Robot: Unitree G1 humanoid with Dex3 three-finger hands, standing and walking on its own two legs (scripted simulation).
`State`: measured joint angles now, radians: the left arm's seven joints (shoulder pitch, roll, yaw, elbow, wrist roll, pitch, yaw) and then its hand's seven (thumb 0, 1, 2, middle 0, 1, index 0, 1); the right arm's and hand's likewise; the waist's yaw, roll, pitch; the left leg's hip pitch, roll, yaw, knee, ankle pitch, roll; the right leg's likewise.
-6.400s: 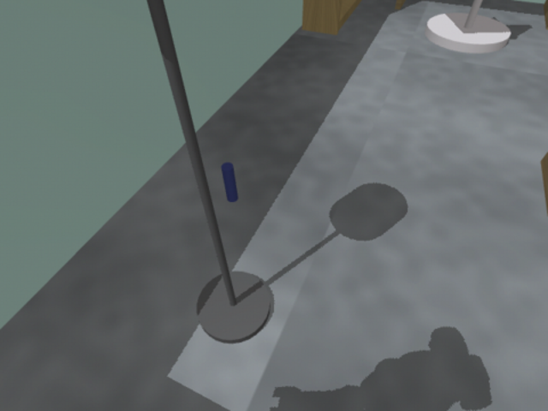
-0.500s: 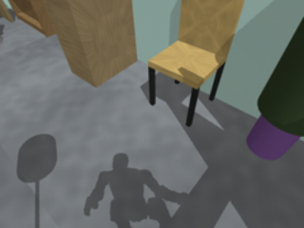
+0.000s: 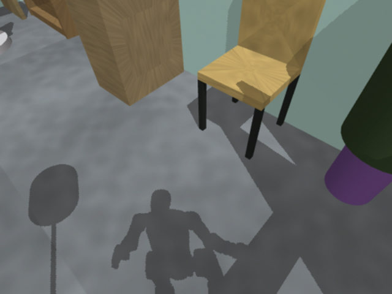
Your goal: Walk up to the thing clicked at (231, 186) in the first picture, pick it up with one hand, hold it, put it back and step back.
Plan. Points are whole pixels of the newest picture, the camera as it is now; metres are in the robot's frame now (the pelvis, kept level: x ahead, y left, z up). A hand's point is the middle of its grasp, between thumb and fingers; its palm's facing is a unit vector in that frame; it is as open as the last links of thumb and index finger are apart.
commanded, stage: walk up
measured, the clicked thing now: out of the picture +0.22 +1.19 -0.67
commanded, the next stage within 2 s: stand in 1.86 s
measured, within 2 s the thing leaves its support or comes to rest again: neither
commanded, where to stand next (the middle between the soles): +0.05 +0.01 m, yaw +26 degrees
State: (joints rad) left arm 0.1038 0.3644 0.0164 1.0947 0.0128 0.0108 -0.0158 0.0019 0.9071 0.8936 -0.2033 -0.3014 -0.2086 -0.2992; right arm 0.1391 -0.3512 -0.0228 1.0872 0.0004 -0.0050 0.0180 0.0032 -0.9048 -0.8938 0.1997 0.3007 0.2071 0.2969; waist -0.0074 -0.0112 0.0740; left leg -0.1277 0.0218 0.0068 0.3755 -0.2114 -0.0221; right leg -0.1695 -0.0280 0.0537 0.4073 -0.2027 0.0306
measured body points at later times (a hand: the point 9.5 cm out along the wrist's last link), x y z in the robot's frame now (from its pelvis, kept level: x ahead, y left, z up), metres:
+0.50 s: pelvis +0.00 +0.02 -0.02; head +0.03 +0.07 +0.43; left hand +0.03 +0.35 -0.16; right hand +0.14 -0.28 -0.11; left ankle -0.03 +0.14 -0.74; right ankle +0.01 -0.12 -0.70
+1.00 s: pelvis +0.00 +0.01 -0.02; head +0.03 +0.03 +0.43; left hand -0.05 +0.33 -0.14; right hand +0.21 -0.24 -0.13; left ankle -0.04 +0.12 -0.74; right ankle +0.05 -0.12 -0.74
